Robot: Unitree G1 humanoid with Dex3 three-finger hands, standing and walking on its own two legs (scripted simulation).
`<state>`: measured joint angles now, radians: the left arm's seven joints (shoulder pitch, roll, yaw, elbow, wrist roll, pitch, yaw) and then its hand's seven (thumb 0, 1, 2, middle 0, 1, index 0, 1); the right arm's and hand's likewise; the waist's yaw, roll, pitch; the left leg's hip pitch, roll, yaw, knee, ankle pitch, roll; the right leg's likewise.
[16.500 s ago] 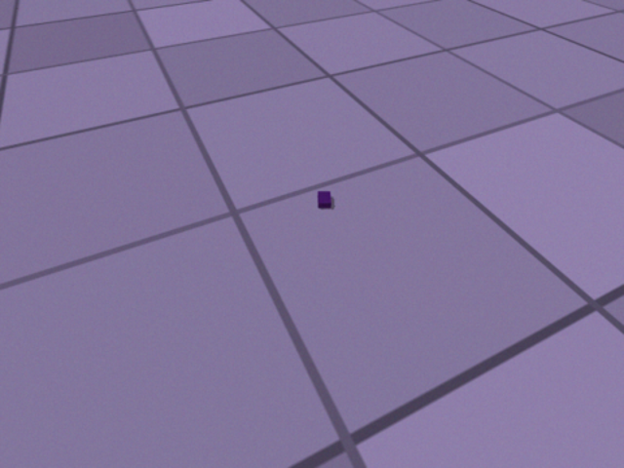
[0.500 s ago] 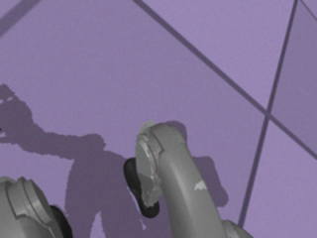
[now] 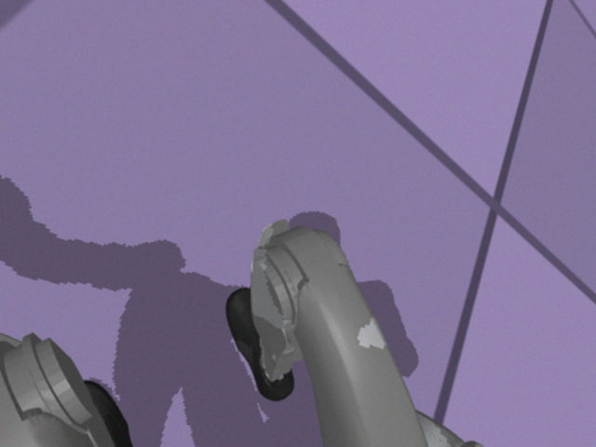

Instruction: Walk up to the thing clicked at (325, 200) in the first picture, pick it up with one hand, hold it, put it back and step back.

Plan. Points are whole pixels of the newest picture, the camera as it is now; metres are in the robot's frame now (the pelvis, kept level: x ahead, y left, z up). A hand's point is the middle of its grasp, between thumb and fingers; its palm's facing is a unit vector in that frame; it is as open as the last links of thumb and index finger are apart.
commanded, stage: close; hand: left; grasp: from above
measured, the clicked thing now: out of the picture +0.46 +0.27 -0.29
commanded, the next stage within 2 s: settle in 1.32 s
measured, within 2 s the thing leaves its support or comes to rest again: leaves its support in 1.74 s
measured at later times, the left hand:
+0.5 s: hand out of the picture +0.45 +0.27 -0.26, palm faces -0.42 -0.19 -0.89, open 12.0 cm
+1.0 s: hand out of the picture +0.46 +0.28 -0.25, palm faces -0.40 -0.18 -0.90, open 11.3 cm
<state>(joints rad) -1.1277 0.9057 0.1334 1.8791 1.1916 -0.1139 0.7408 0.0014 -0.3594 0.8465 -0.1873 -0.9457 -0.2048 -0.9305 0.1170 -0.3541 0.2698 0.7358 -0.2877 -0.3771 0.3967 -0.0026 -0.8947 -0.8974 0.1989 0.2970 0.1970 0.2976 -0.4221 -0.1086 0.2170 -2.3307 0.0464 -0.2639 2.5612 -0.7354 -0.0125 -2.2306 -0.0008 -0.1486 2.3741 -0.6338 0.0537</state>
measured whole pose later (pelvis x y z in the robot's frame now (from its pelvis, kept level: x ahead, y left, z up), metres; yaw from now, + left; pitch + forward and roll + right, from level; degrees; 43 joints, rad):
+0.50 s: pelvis +0.00 +0.00 +0.00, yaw -1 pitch +26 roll -14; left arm -1.14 0.95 0.13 1.88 1.18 -0.10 0.73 0.00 -0.18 0.65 -0.38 -0.79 -0.40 -0.77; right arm 0.12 -0.39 0.30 0.70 -0.28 -0.38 0.38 0.00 -0.89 -0.90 0.20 0.30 0.20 0.30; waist -0.45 -0.13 0.25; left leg -2.32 0.05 -0.28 2.55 -0.73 -0.01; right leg -2.21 0.01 -0.16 2.35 -0.62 0.06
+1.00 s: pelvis -0.01 +0.00 +0.01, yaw -1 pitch +26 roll -15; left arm -1.14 0.96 0.11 1.85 1.15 -0.09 0.73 0.00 -0.07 0.53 -0.50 -0.69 -0.50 -0.65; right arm 0.12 -0.39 0.31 0.67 -0.28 -0.38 0.38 0.00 -0.90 -0.90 0.20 0.30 0.20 0.30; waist -0.45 -0.13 0.26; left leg -2.32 0.05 -0.28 2.55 -0.73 0.00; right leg -2.20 0.01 -0.17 2.34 -0.61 0.06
